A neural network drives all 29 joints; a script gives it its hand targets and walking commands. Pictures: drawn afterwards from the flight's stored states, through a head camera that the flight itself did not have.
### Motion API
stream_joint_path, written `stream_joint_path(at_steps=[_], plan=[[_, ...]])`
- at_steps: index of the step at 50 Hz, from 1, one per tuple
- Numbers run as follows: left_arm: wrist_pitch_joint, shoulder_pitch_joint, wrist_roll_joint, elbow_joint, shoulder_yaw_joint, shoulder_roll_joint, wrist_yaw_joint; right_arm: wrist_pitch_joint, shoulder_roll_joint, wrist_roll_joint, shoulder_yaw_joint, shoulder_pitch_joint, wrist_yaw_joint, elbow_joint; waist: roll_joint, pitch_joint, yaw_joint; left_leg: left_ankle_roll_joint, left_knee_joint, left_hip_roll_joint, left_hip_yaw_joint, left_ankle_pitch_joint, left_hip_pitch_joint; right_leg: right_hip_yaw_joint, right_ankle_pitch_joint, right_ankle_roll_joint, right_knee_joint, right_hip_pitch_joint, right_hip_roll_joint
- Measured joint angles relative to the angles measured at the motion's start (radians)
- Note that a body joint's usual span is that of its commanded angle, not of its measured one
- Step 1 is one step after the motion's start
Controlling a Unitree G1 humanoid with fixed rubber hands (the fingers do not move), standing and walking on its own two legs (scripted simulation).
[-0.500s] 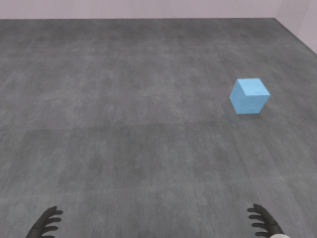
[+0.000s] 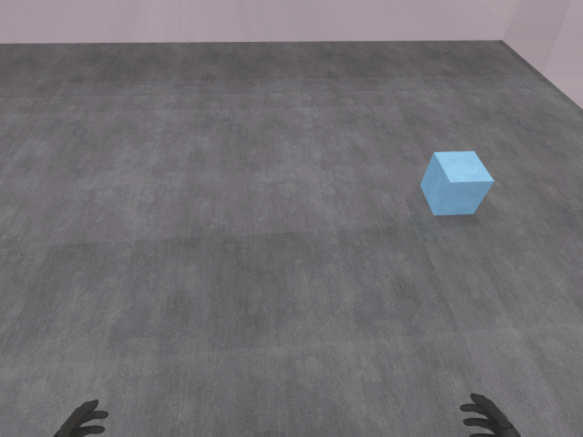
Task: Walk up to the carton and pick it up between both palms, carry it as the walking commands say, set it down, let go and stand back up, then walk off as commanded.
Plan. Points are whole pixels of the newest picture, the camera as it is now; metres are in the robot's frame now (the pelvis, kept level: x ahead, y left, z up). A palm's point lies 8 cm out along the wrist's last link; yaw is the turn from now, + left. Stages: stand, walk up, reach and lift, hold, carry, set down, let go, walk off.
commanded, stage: stand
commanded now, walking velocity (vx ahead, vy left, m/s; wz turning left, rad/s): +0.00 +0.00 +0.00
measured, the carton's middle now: (453, 183) +1.28 -0.83 -0.67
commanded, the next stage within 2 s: walk up in 1.66 s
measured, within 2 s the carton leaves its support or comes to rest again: neither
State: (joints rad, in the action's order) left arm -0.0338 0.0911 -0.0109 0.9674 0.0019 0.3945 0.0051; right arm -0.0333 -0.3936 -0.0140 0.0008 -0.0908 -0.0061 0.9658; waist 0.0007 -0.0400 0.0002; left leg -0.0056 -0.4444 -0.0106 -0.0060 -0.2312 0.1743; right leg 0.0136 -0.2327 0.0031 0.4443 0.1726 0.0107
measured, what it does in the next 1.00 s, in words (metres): stands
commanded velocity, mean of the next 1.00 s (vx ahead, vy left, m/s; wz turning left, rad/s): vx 0.00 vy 0.00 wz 0.00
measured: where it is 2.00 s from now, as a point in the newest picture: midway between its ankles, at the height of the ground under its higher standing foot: outside the picture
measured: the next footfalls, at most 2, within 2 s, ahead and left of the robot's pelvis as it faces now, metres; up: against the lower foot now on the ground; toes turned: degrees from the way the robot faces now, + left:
none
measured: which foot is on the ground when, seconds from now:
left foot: down 0.00-1.00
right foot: down 0.00-1.00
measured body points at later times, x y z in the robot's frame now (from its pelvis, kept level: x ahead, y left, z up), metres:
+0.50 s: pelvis +0.00 +0.00 +0.01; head +0.00 +0.00 +0.46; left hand +0.11 +0.32 -0.11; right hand +0.11 -0.32 -0.11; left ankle +0.01 +0.12 -0.74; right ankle +0.01 -0.12 -0.74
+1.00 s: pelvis +0.01 +0.00 +0.01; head +0.01 +0.00 +0.46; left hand +0.12 +0.32 -0.11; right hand +0.12 -0.32 -0.11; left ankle +0.01 +0.12 -0.74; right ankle +0.01 -0.12 -0.74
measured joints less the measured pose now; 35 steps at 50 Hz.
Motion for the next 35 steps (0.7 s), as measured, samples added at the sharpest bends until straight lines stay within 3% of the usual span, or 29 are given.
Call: stream_joint_path(at_steps=[35], plan=[[0.01, -0.008, 0.0, 0.09, 0.0, 0.004, -0.005, 0.011, -0.004, 0.002, 0.002, 0.008, 0.005, 0.091, 0.0, -0.001, 0.001, -0.004, 0.095, -0.002, 0.002, 0.048, -0.047, 0.001, 0.047, 0.001, -0.095, -0.047, -0.001]])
